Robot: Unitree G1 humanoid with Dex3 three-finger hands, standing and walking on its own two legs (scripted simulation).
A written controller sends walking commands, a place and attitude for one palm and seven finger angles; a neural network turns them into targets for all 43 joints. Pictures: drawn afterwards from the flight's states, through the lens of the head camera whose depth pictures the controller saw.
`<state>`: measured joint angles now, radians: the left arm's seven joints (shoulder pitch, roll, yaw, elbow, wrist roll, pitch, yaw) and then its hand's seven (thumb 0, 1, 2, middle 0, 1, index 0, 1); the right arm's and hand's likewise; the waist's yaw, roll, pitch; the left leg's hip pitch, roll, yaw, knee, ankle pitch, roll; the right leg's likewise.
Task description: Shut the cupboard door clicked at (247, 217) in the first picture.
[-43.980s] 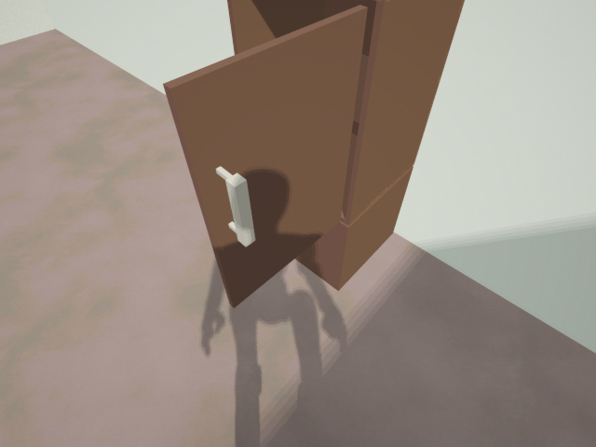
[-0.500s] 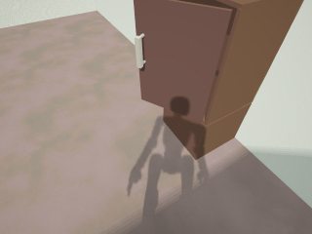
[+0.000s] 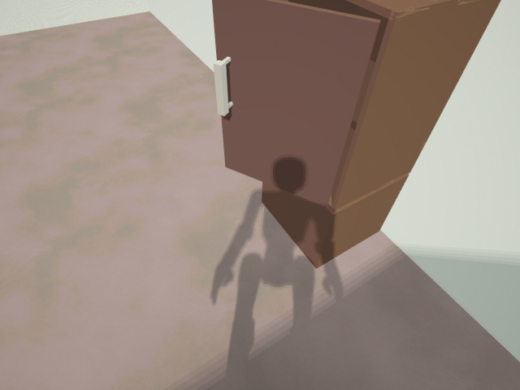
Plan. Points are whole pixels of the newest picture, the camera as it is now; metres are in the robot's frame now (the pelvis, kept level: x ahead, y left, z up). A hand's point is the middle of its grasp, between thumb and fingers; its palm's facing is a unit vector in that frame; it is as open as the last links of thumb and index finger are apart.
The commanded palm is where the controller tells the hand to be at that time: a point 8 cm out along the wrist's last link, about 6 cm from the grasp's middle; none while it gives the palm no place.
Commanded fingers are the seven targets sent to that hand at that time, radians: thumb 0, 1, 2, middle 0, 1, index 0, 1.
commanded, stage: look to check the result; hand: left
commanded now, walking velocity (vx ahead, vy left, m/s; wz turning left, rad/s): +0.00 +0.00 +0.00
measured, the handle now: (225, 86) +0.89 +0.15 +0.01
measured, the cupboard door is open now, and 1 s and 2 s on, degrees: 30 30 30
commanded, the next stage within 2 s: walk to a spot facing it in 0.54 s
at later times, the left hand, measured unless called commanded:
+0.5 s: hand out of the picture +0.07 +0.22 -0.16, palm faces +0.00 -0.96 -0.29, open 7.4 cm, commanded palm none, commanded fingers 0.00 0.90 0.90 -0.20 -0.30 -0.20 -0.30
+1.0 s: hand out of the picture +0.05 +0.21 -0.19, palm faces +0.16 -0.96 -0.24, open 7.3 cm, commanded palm none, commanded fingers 0.00 0.90 0.90 -0.20 -0.30 -0.20 -0.30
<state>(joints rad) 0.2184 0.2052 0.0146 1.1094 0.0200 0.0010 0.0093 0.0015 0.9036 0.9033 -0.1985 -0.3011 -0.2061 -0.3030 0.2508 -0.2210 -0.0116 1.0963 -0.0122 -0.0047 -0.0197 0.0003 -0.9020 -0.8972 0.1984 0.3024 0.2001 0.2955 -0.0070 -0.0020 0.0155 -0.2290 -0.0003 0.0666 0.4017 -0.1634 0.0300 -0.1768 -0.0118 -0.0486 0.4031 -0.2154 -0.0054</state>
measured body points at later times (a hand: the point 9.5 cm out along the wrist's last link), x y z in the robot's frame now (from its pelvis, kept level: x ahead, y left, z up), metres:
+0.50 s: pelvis +0.02 -0.01 +0.00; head +0.03 -0.01 +0.45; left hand +0.07 +0.27 -0.14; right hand +0.09 -0.28 -0.14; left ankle +0.03 +0.10 -0.74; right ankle +0.00 -0.12 -0.74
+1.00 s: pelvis +0.02 +0.00 -0.01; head +0.04 +0.02 +0.44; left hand +0.04 +0.26 -0.17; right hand +0.09 -0.24 -0.16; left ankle +0.02 +0.10 -0.72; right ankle +0.00 -0.12 -0.74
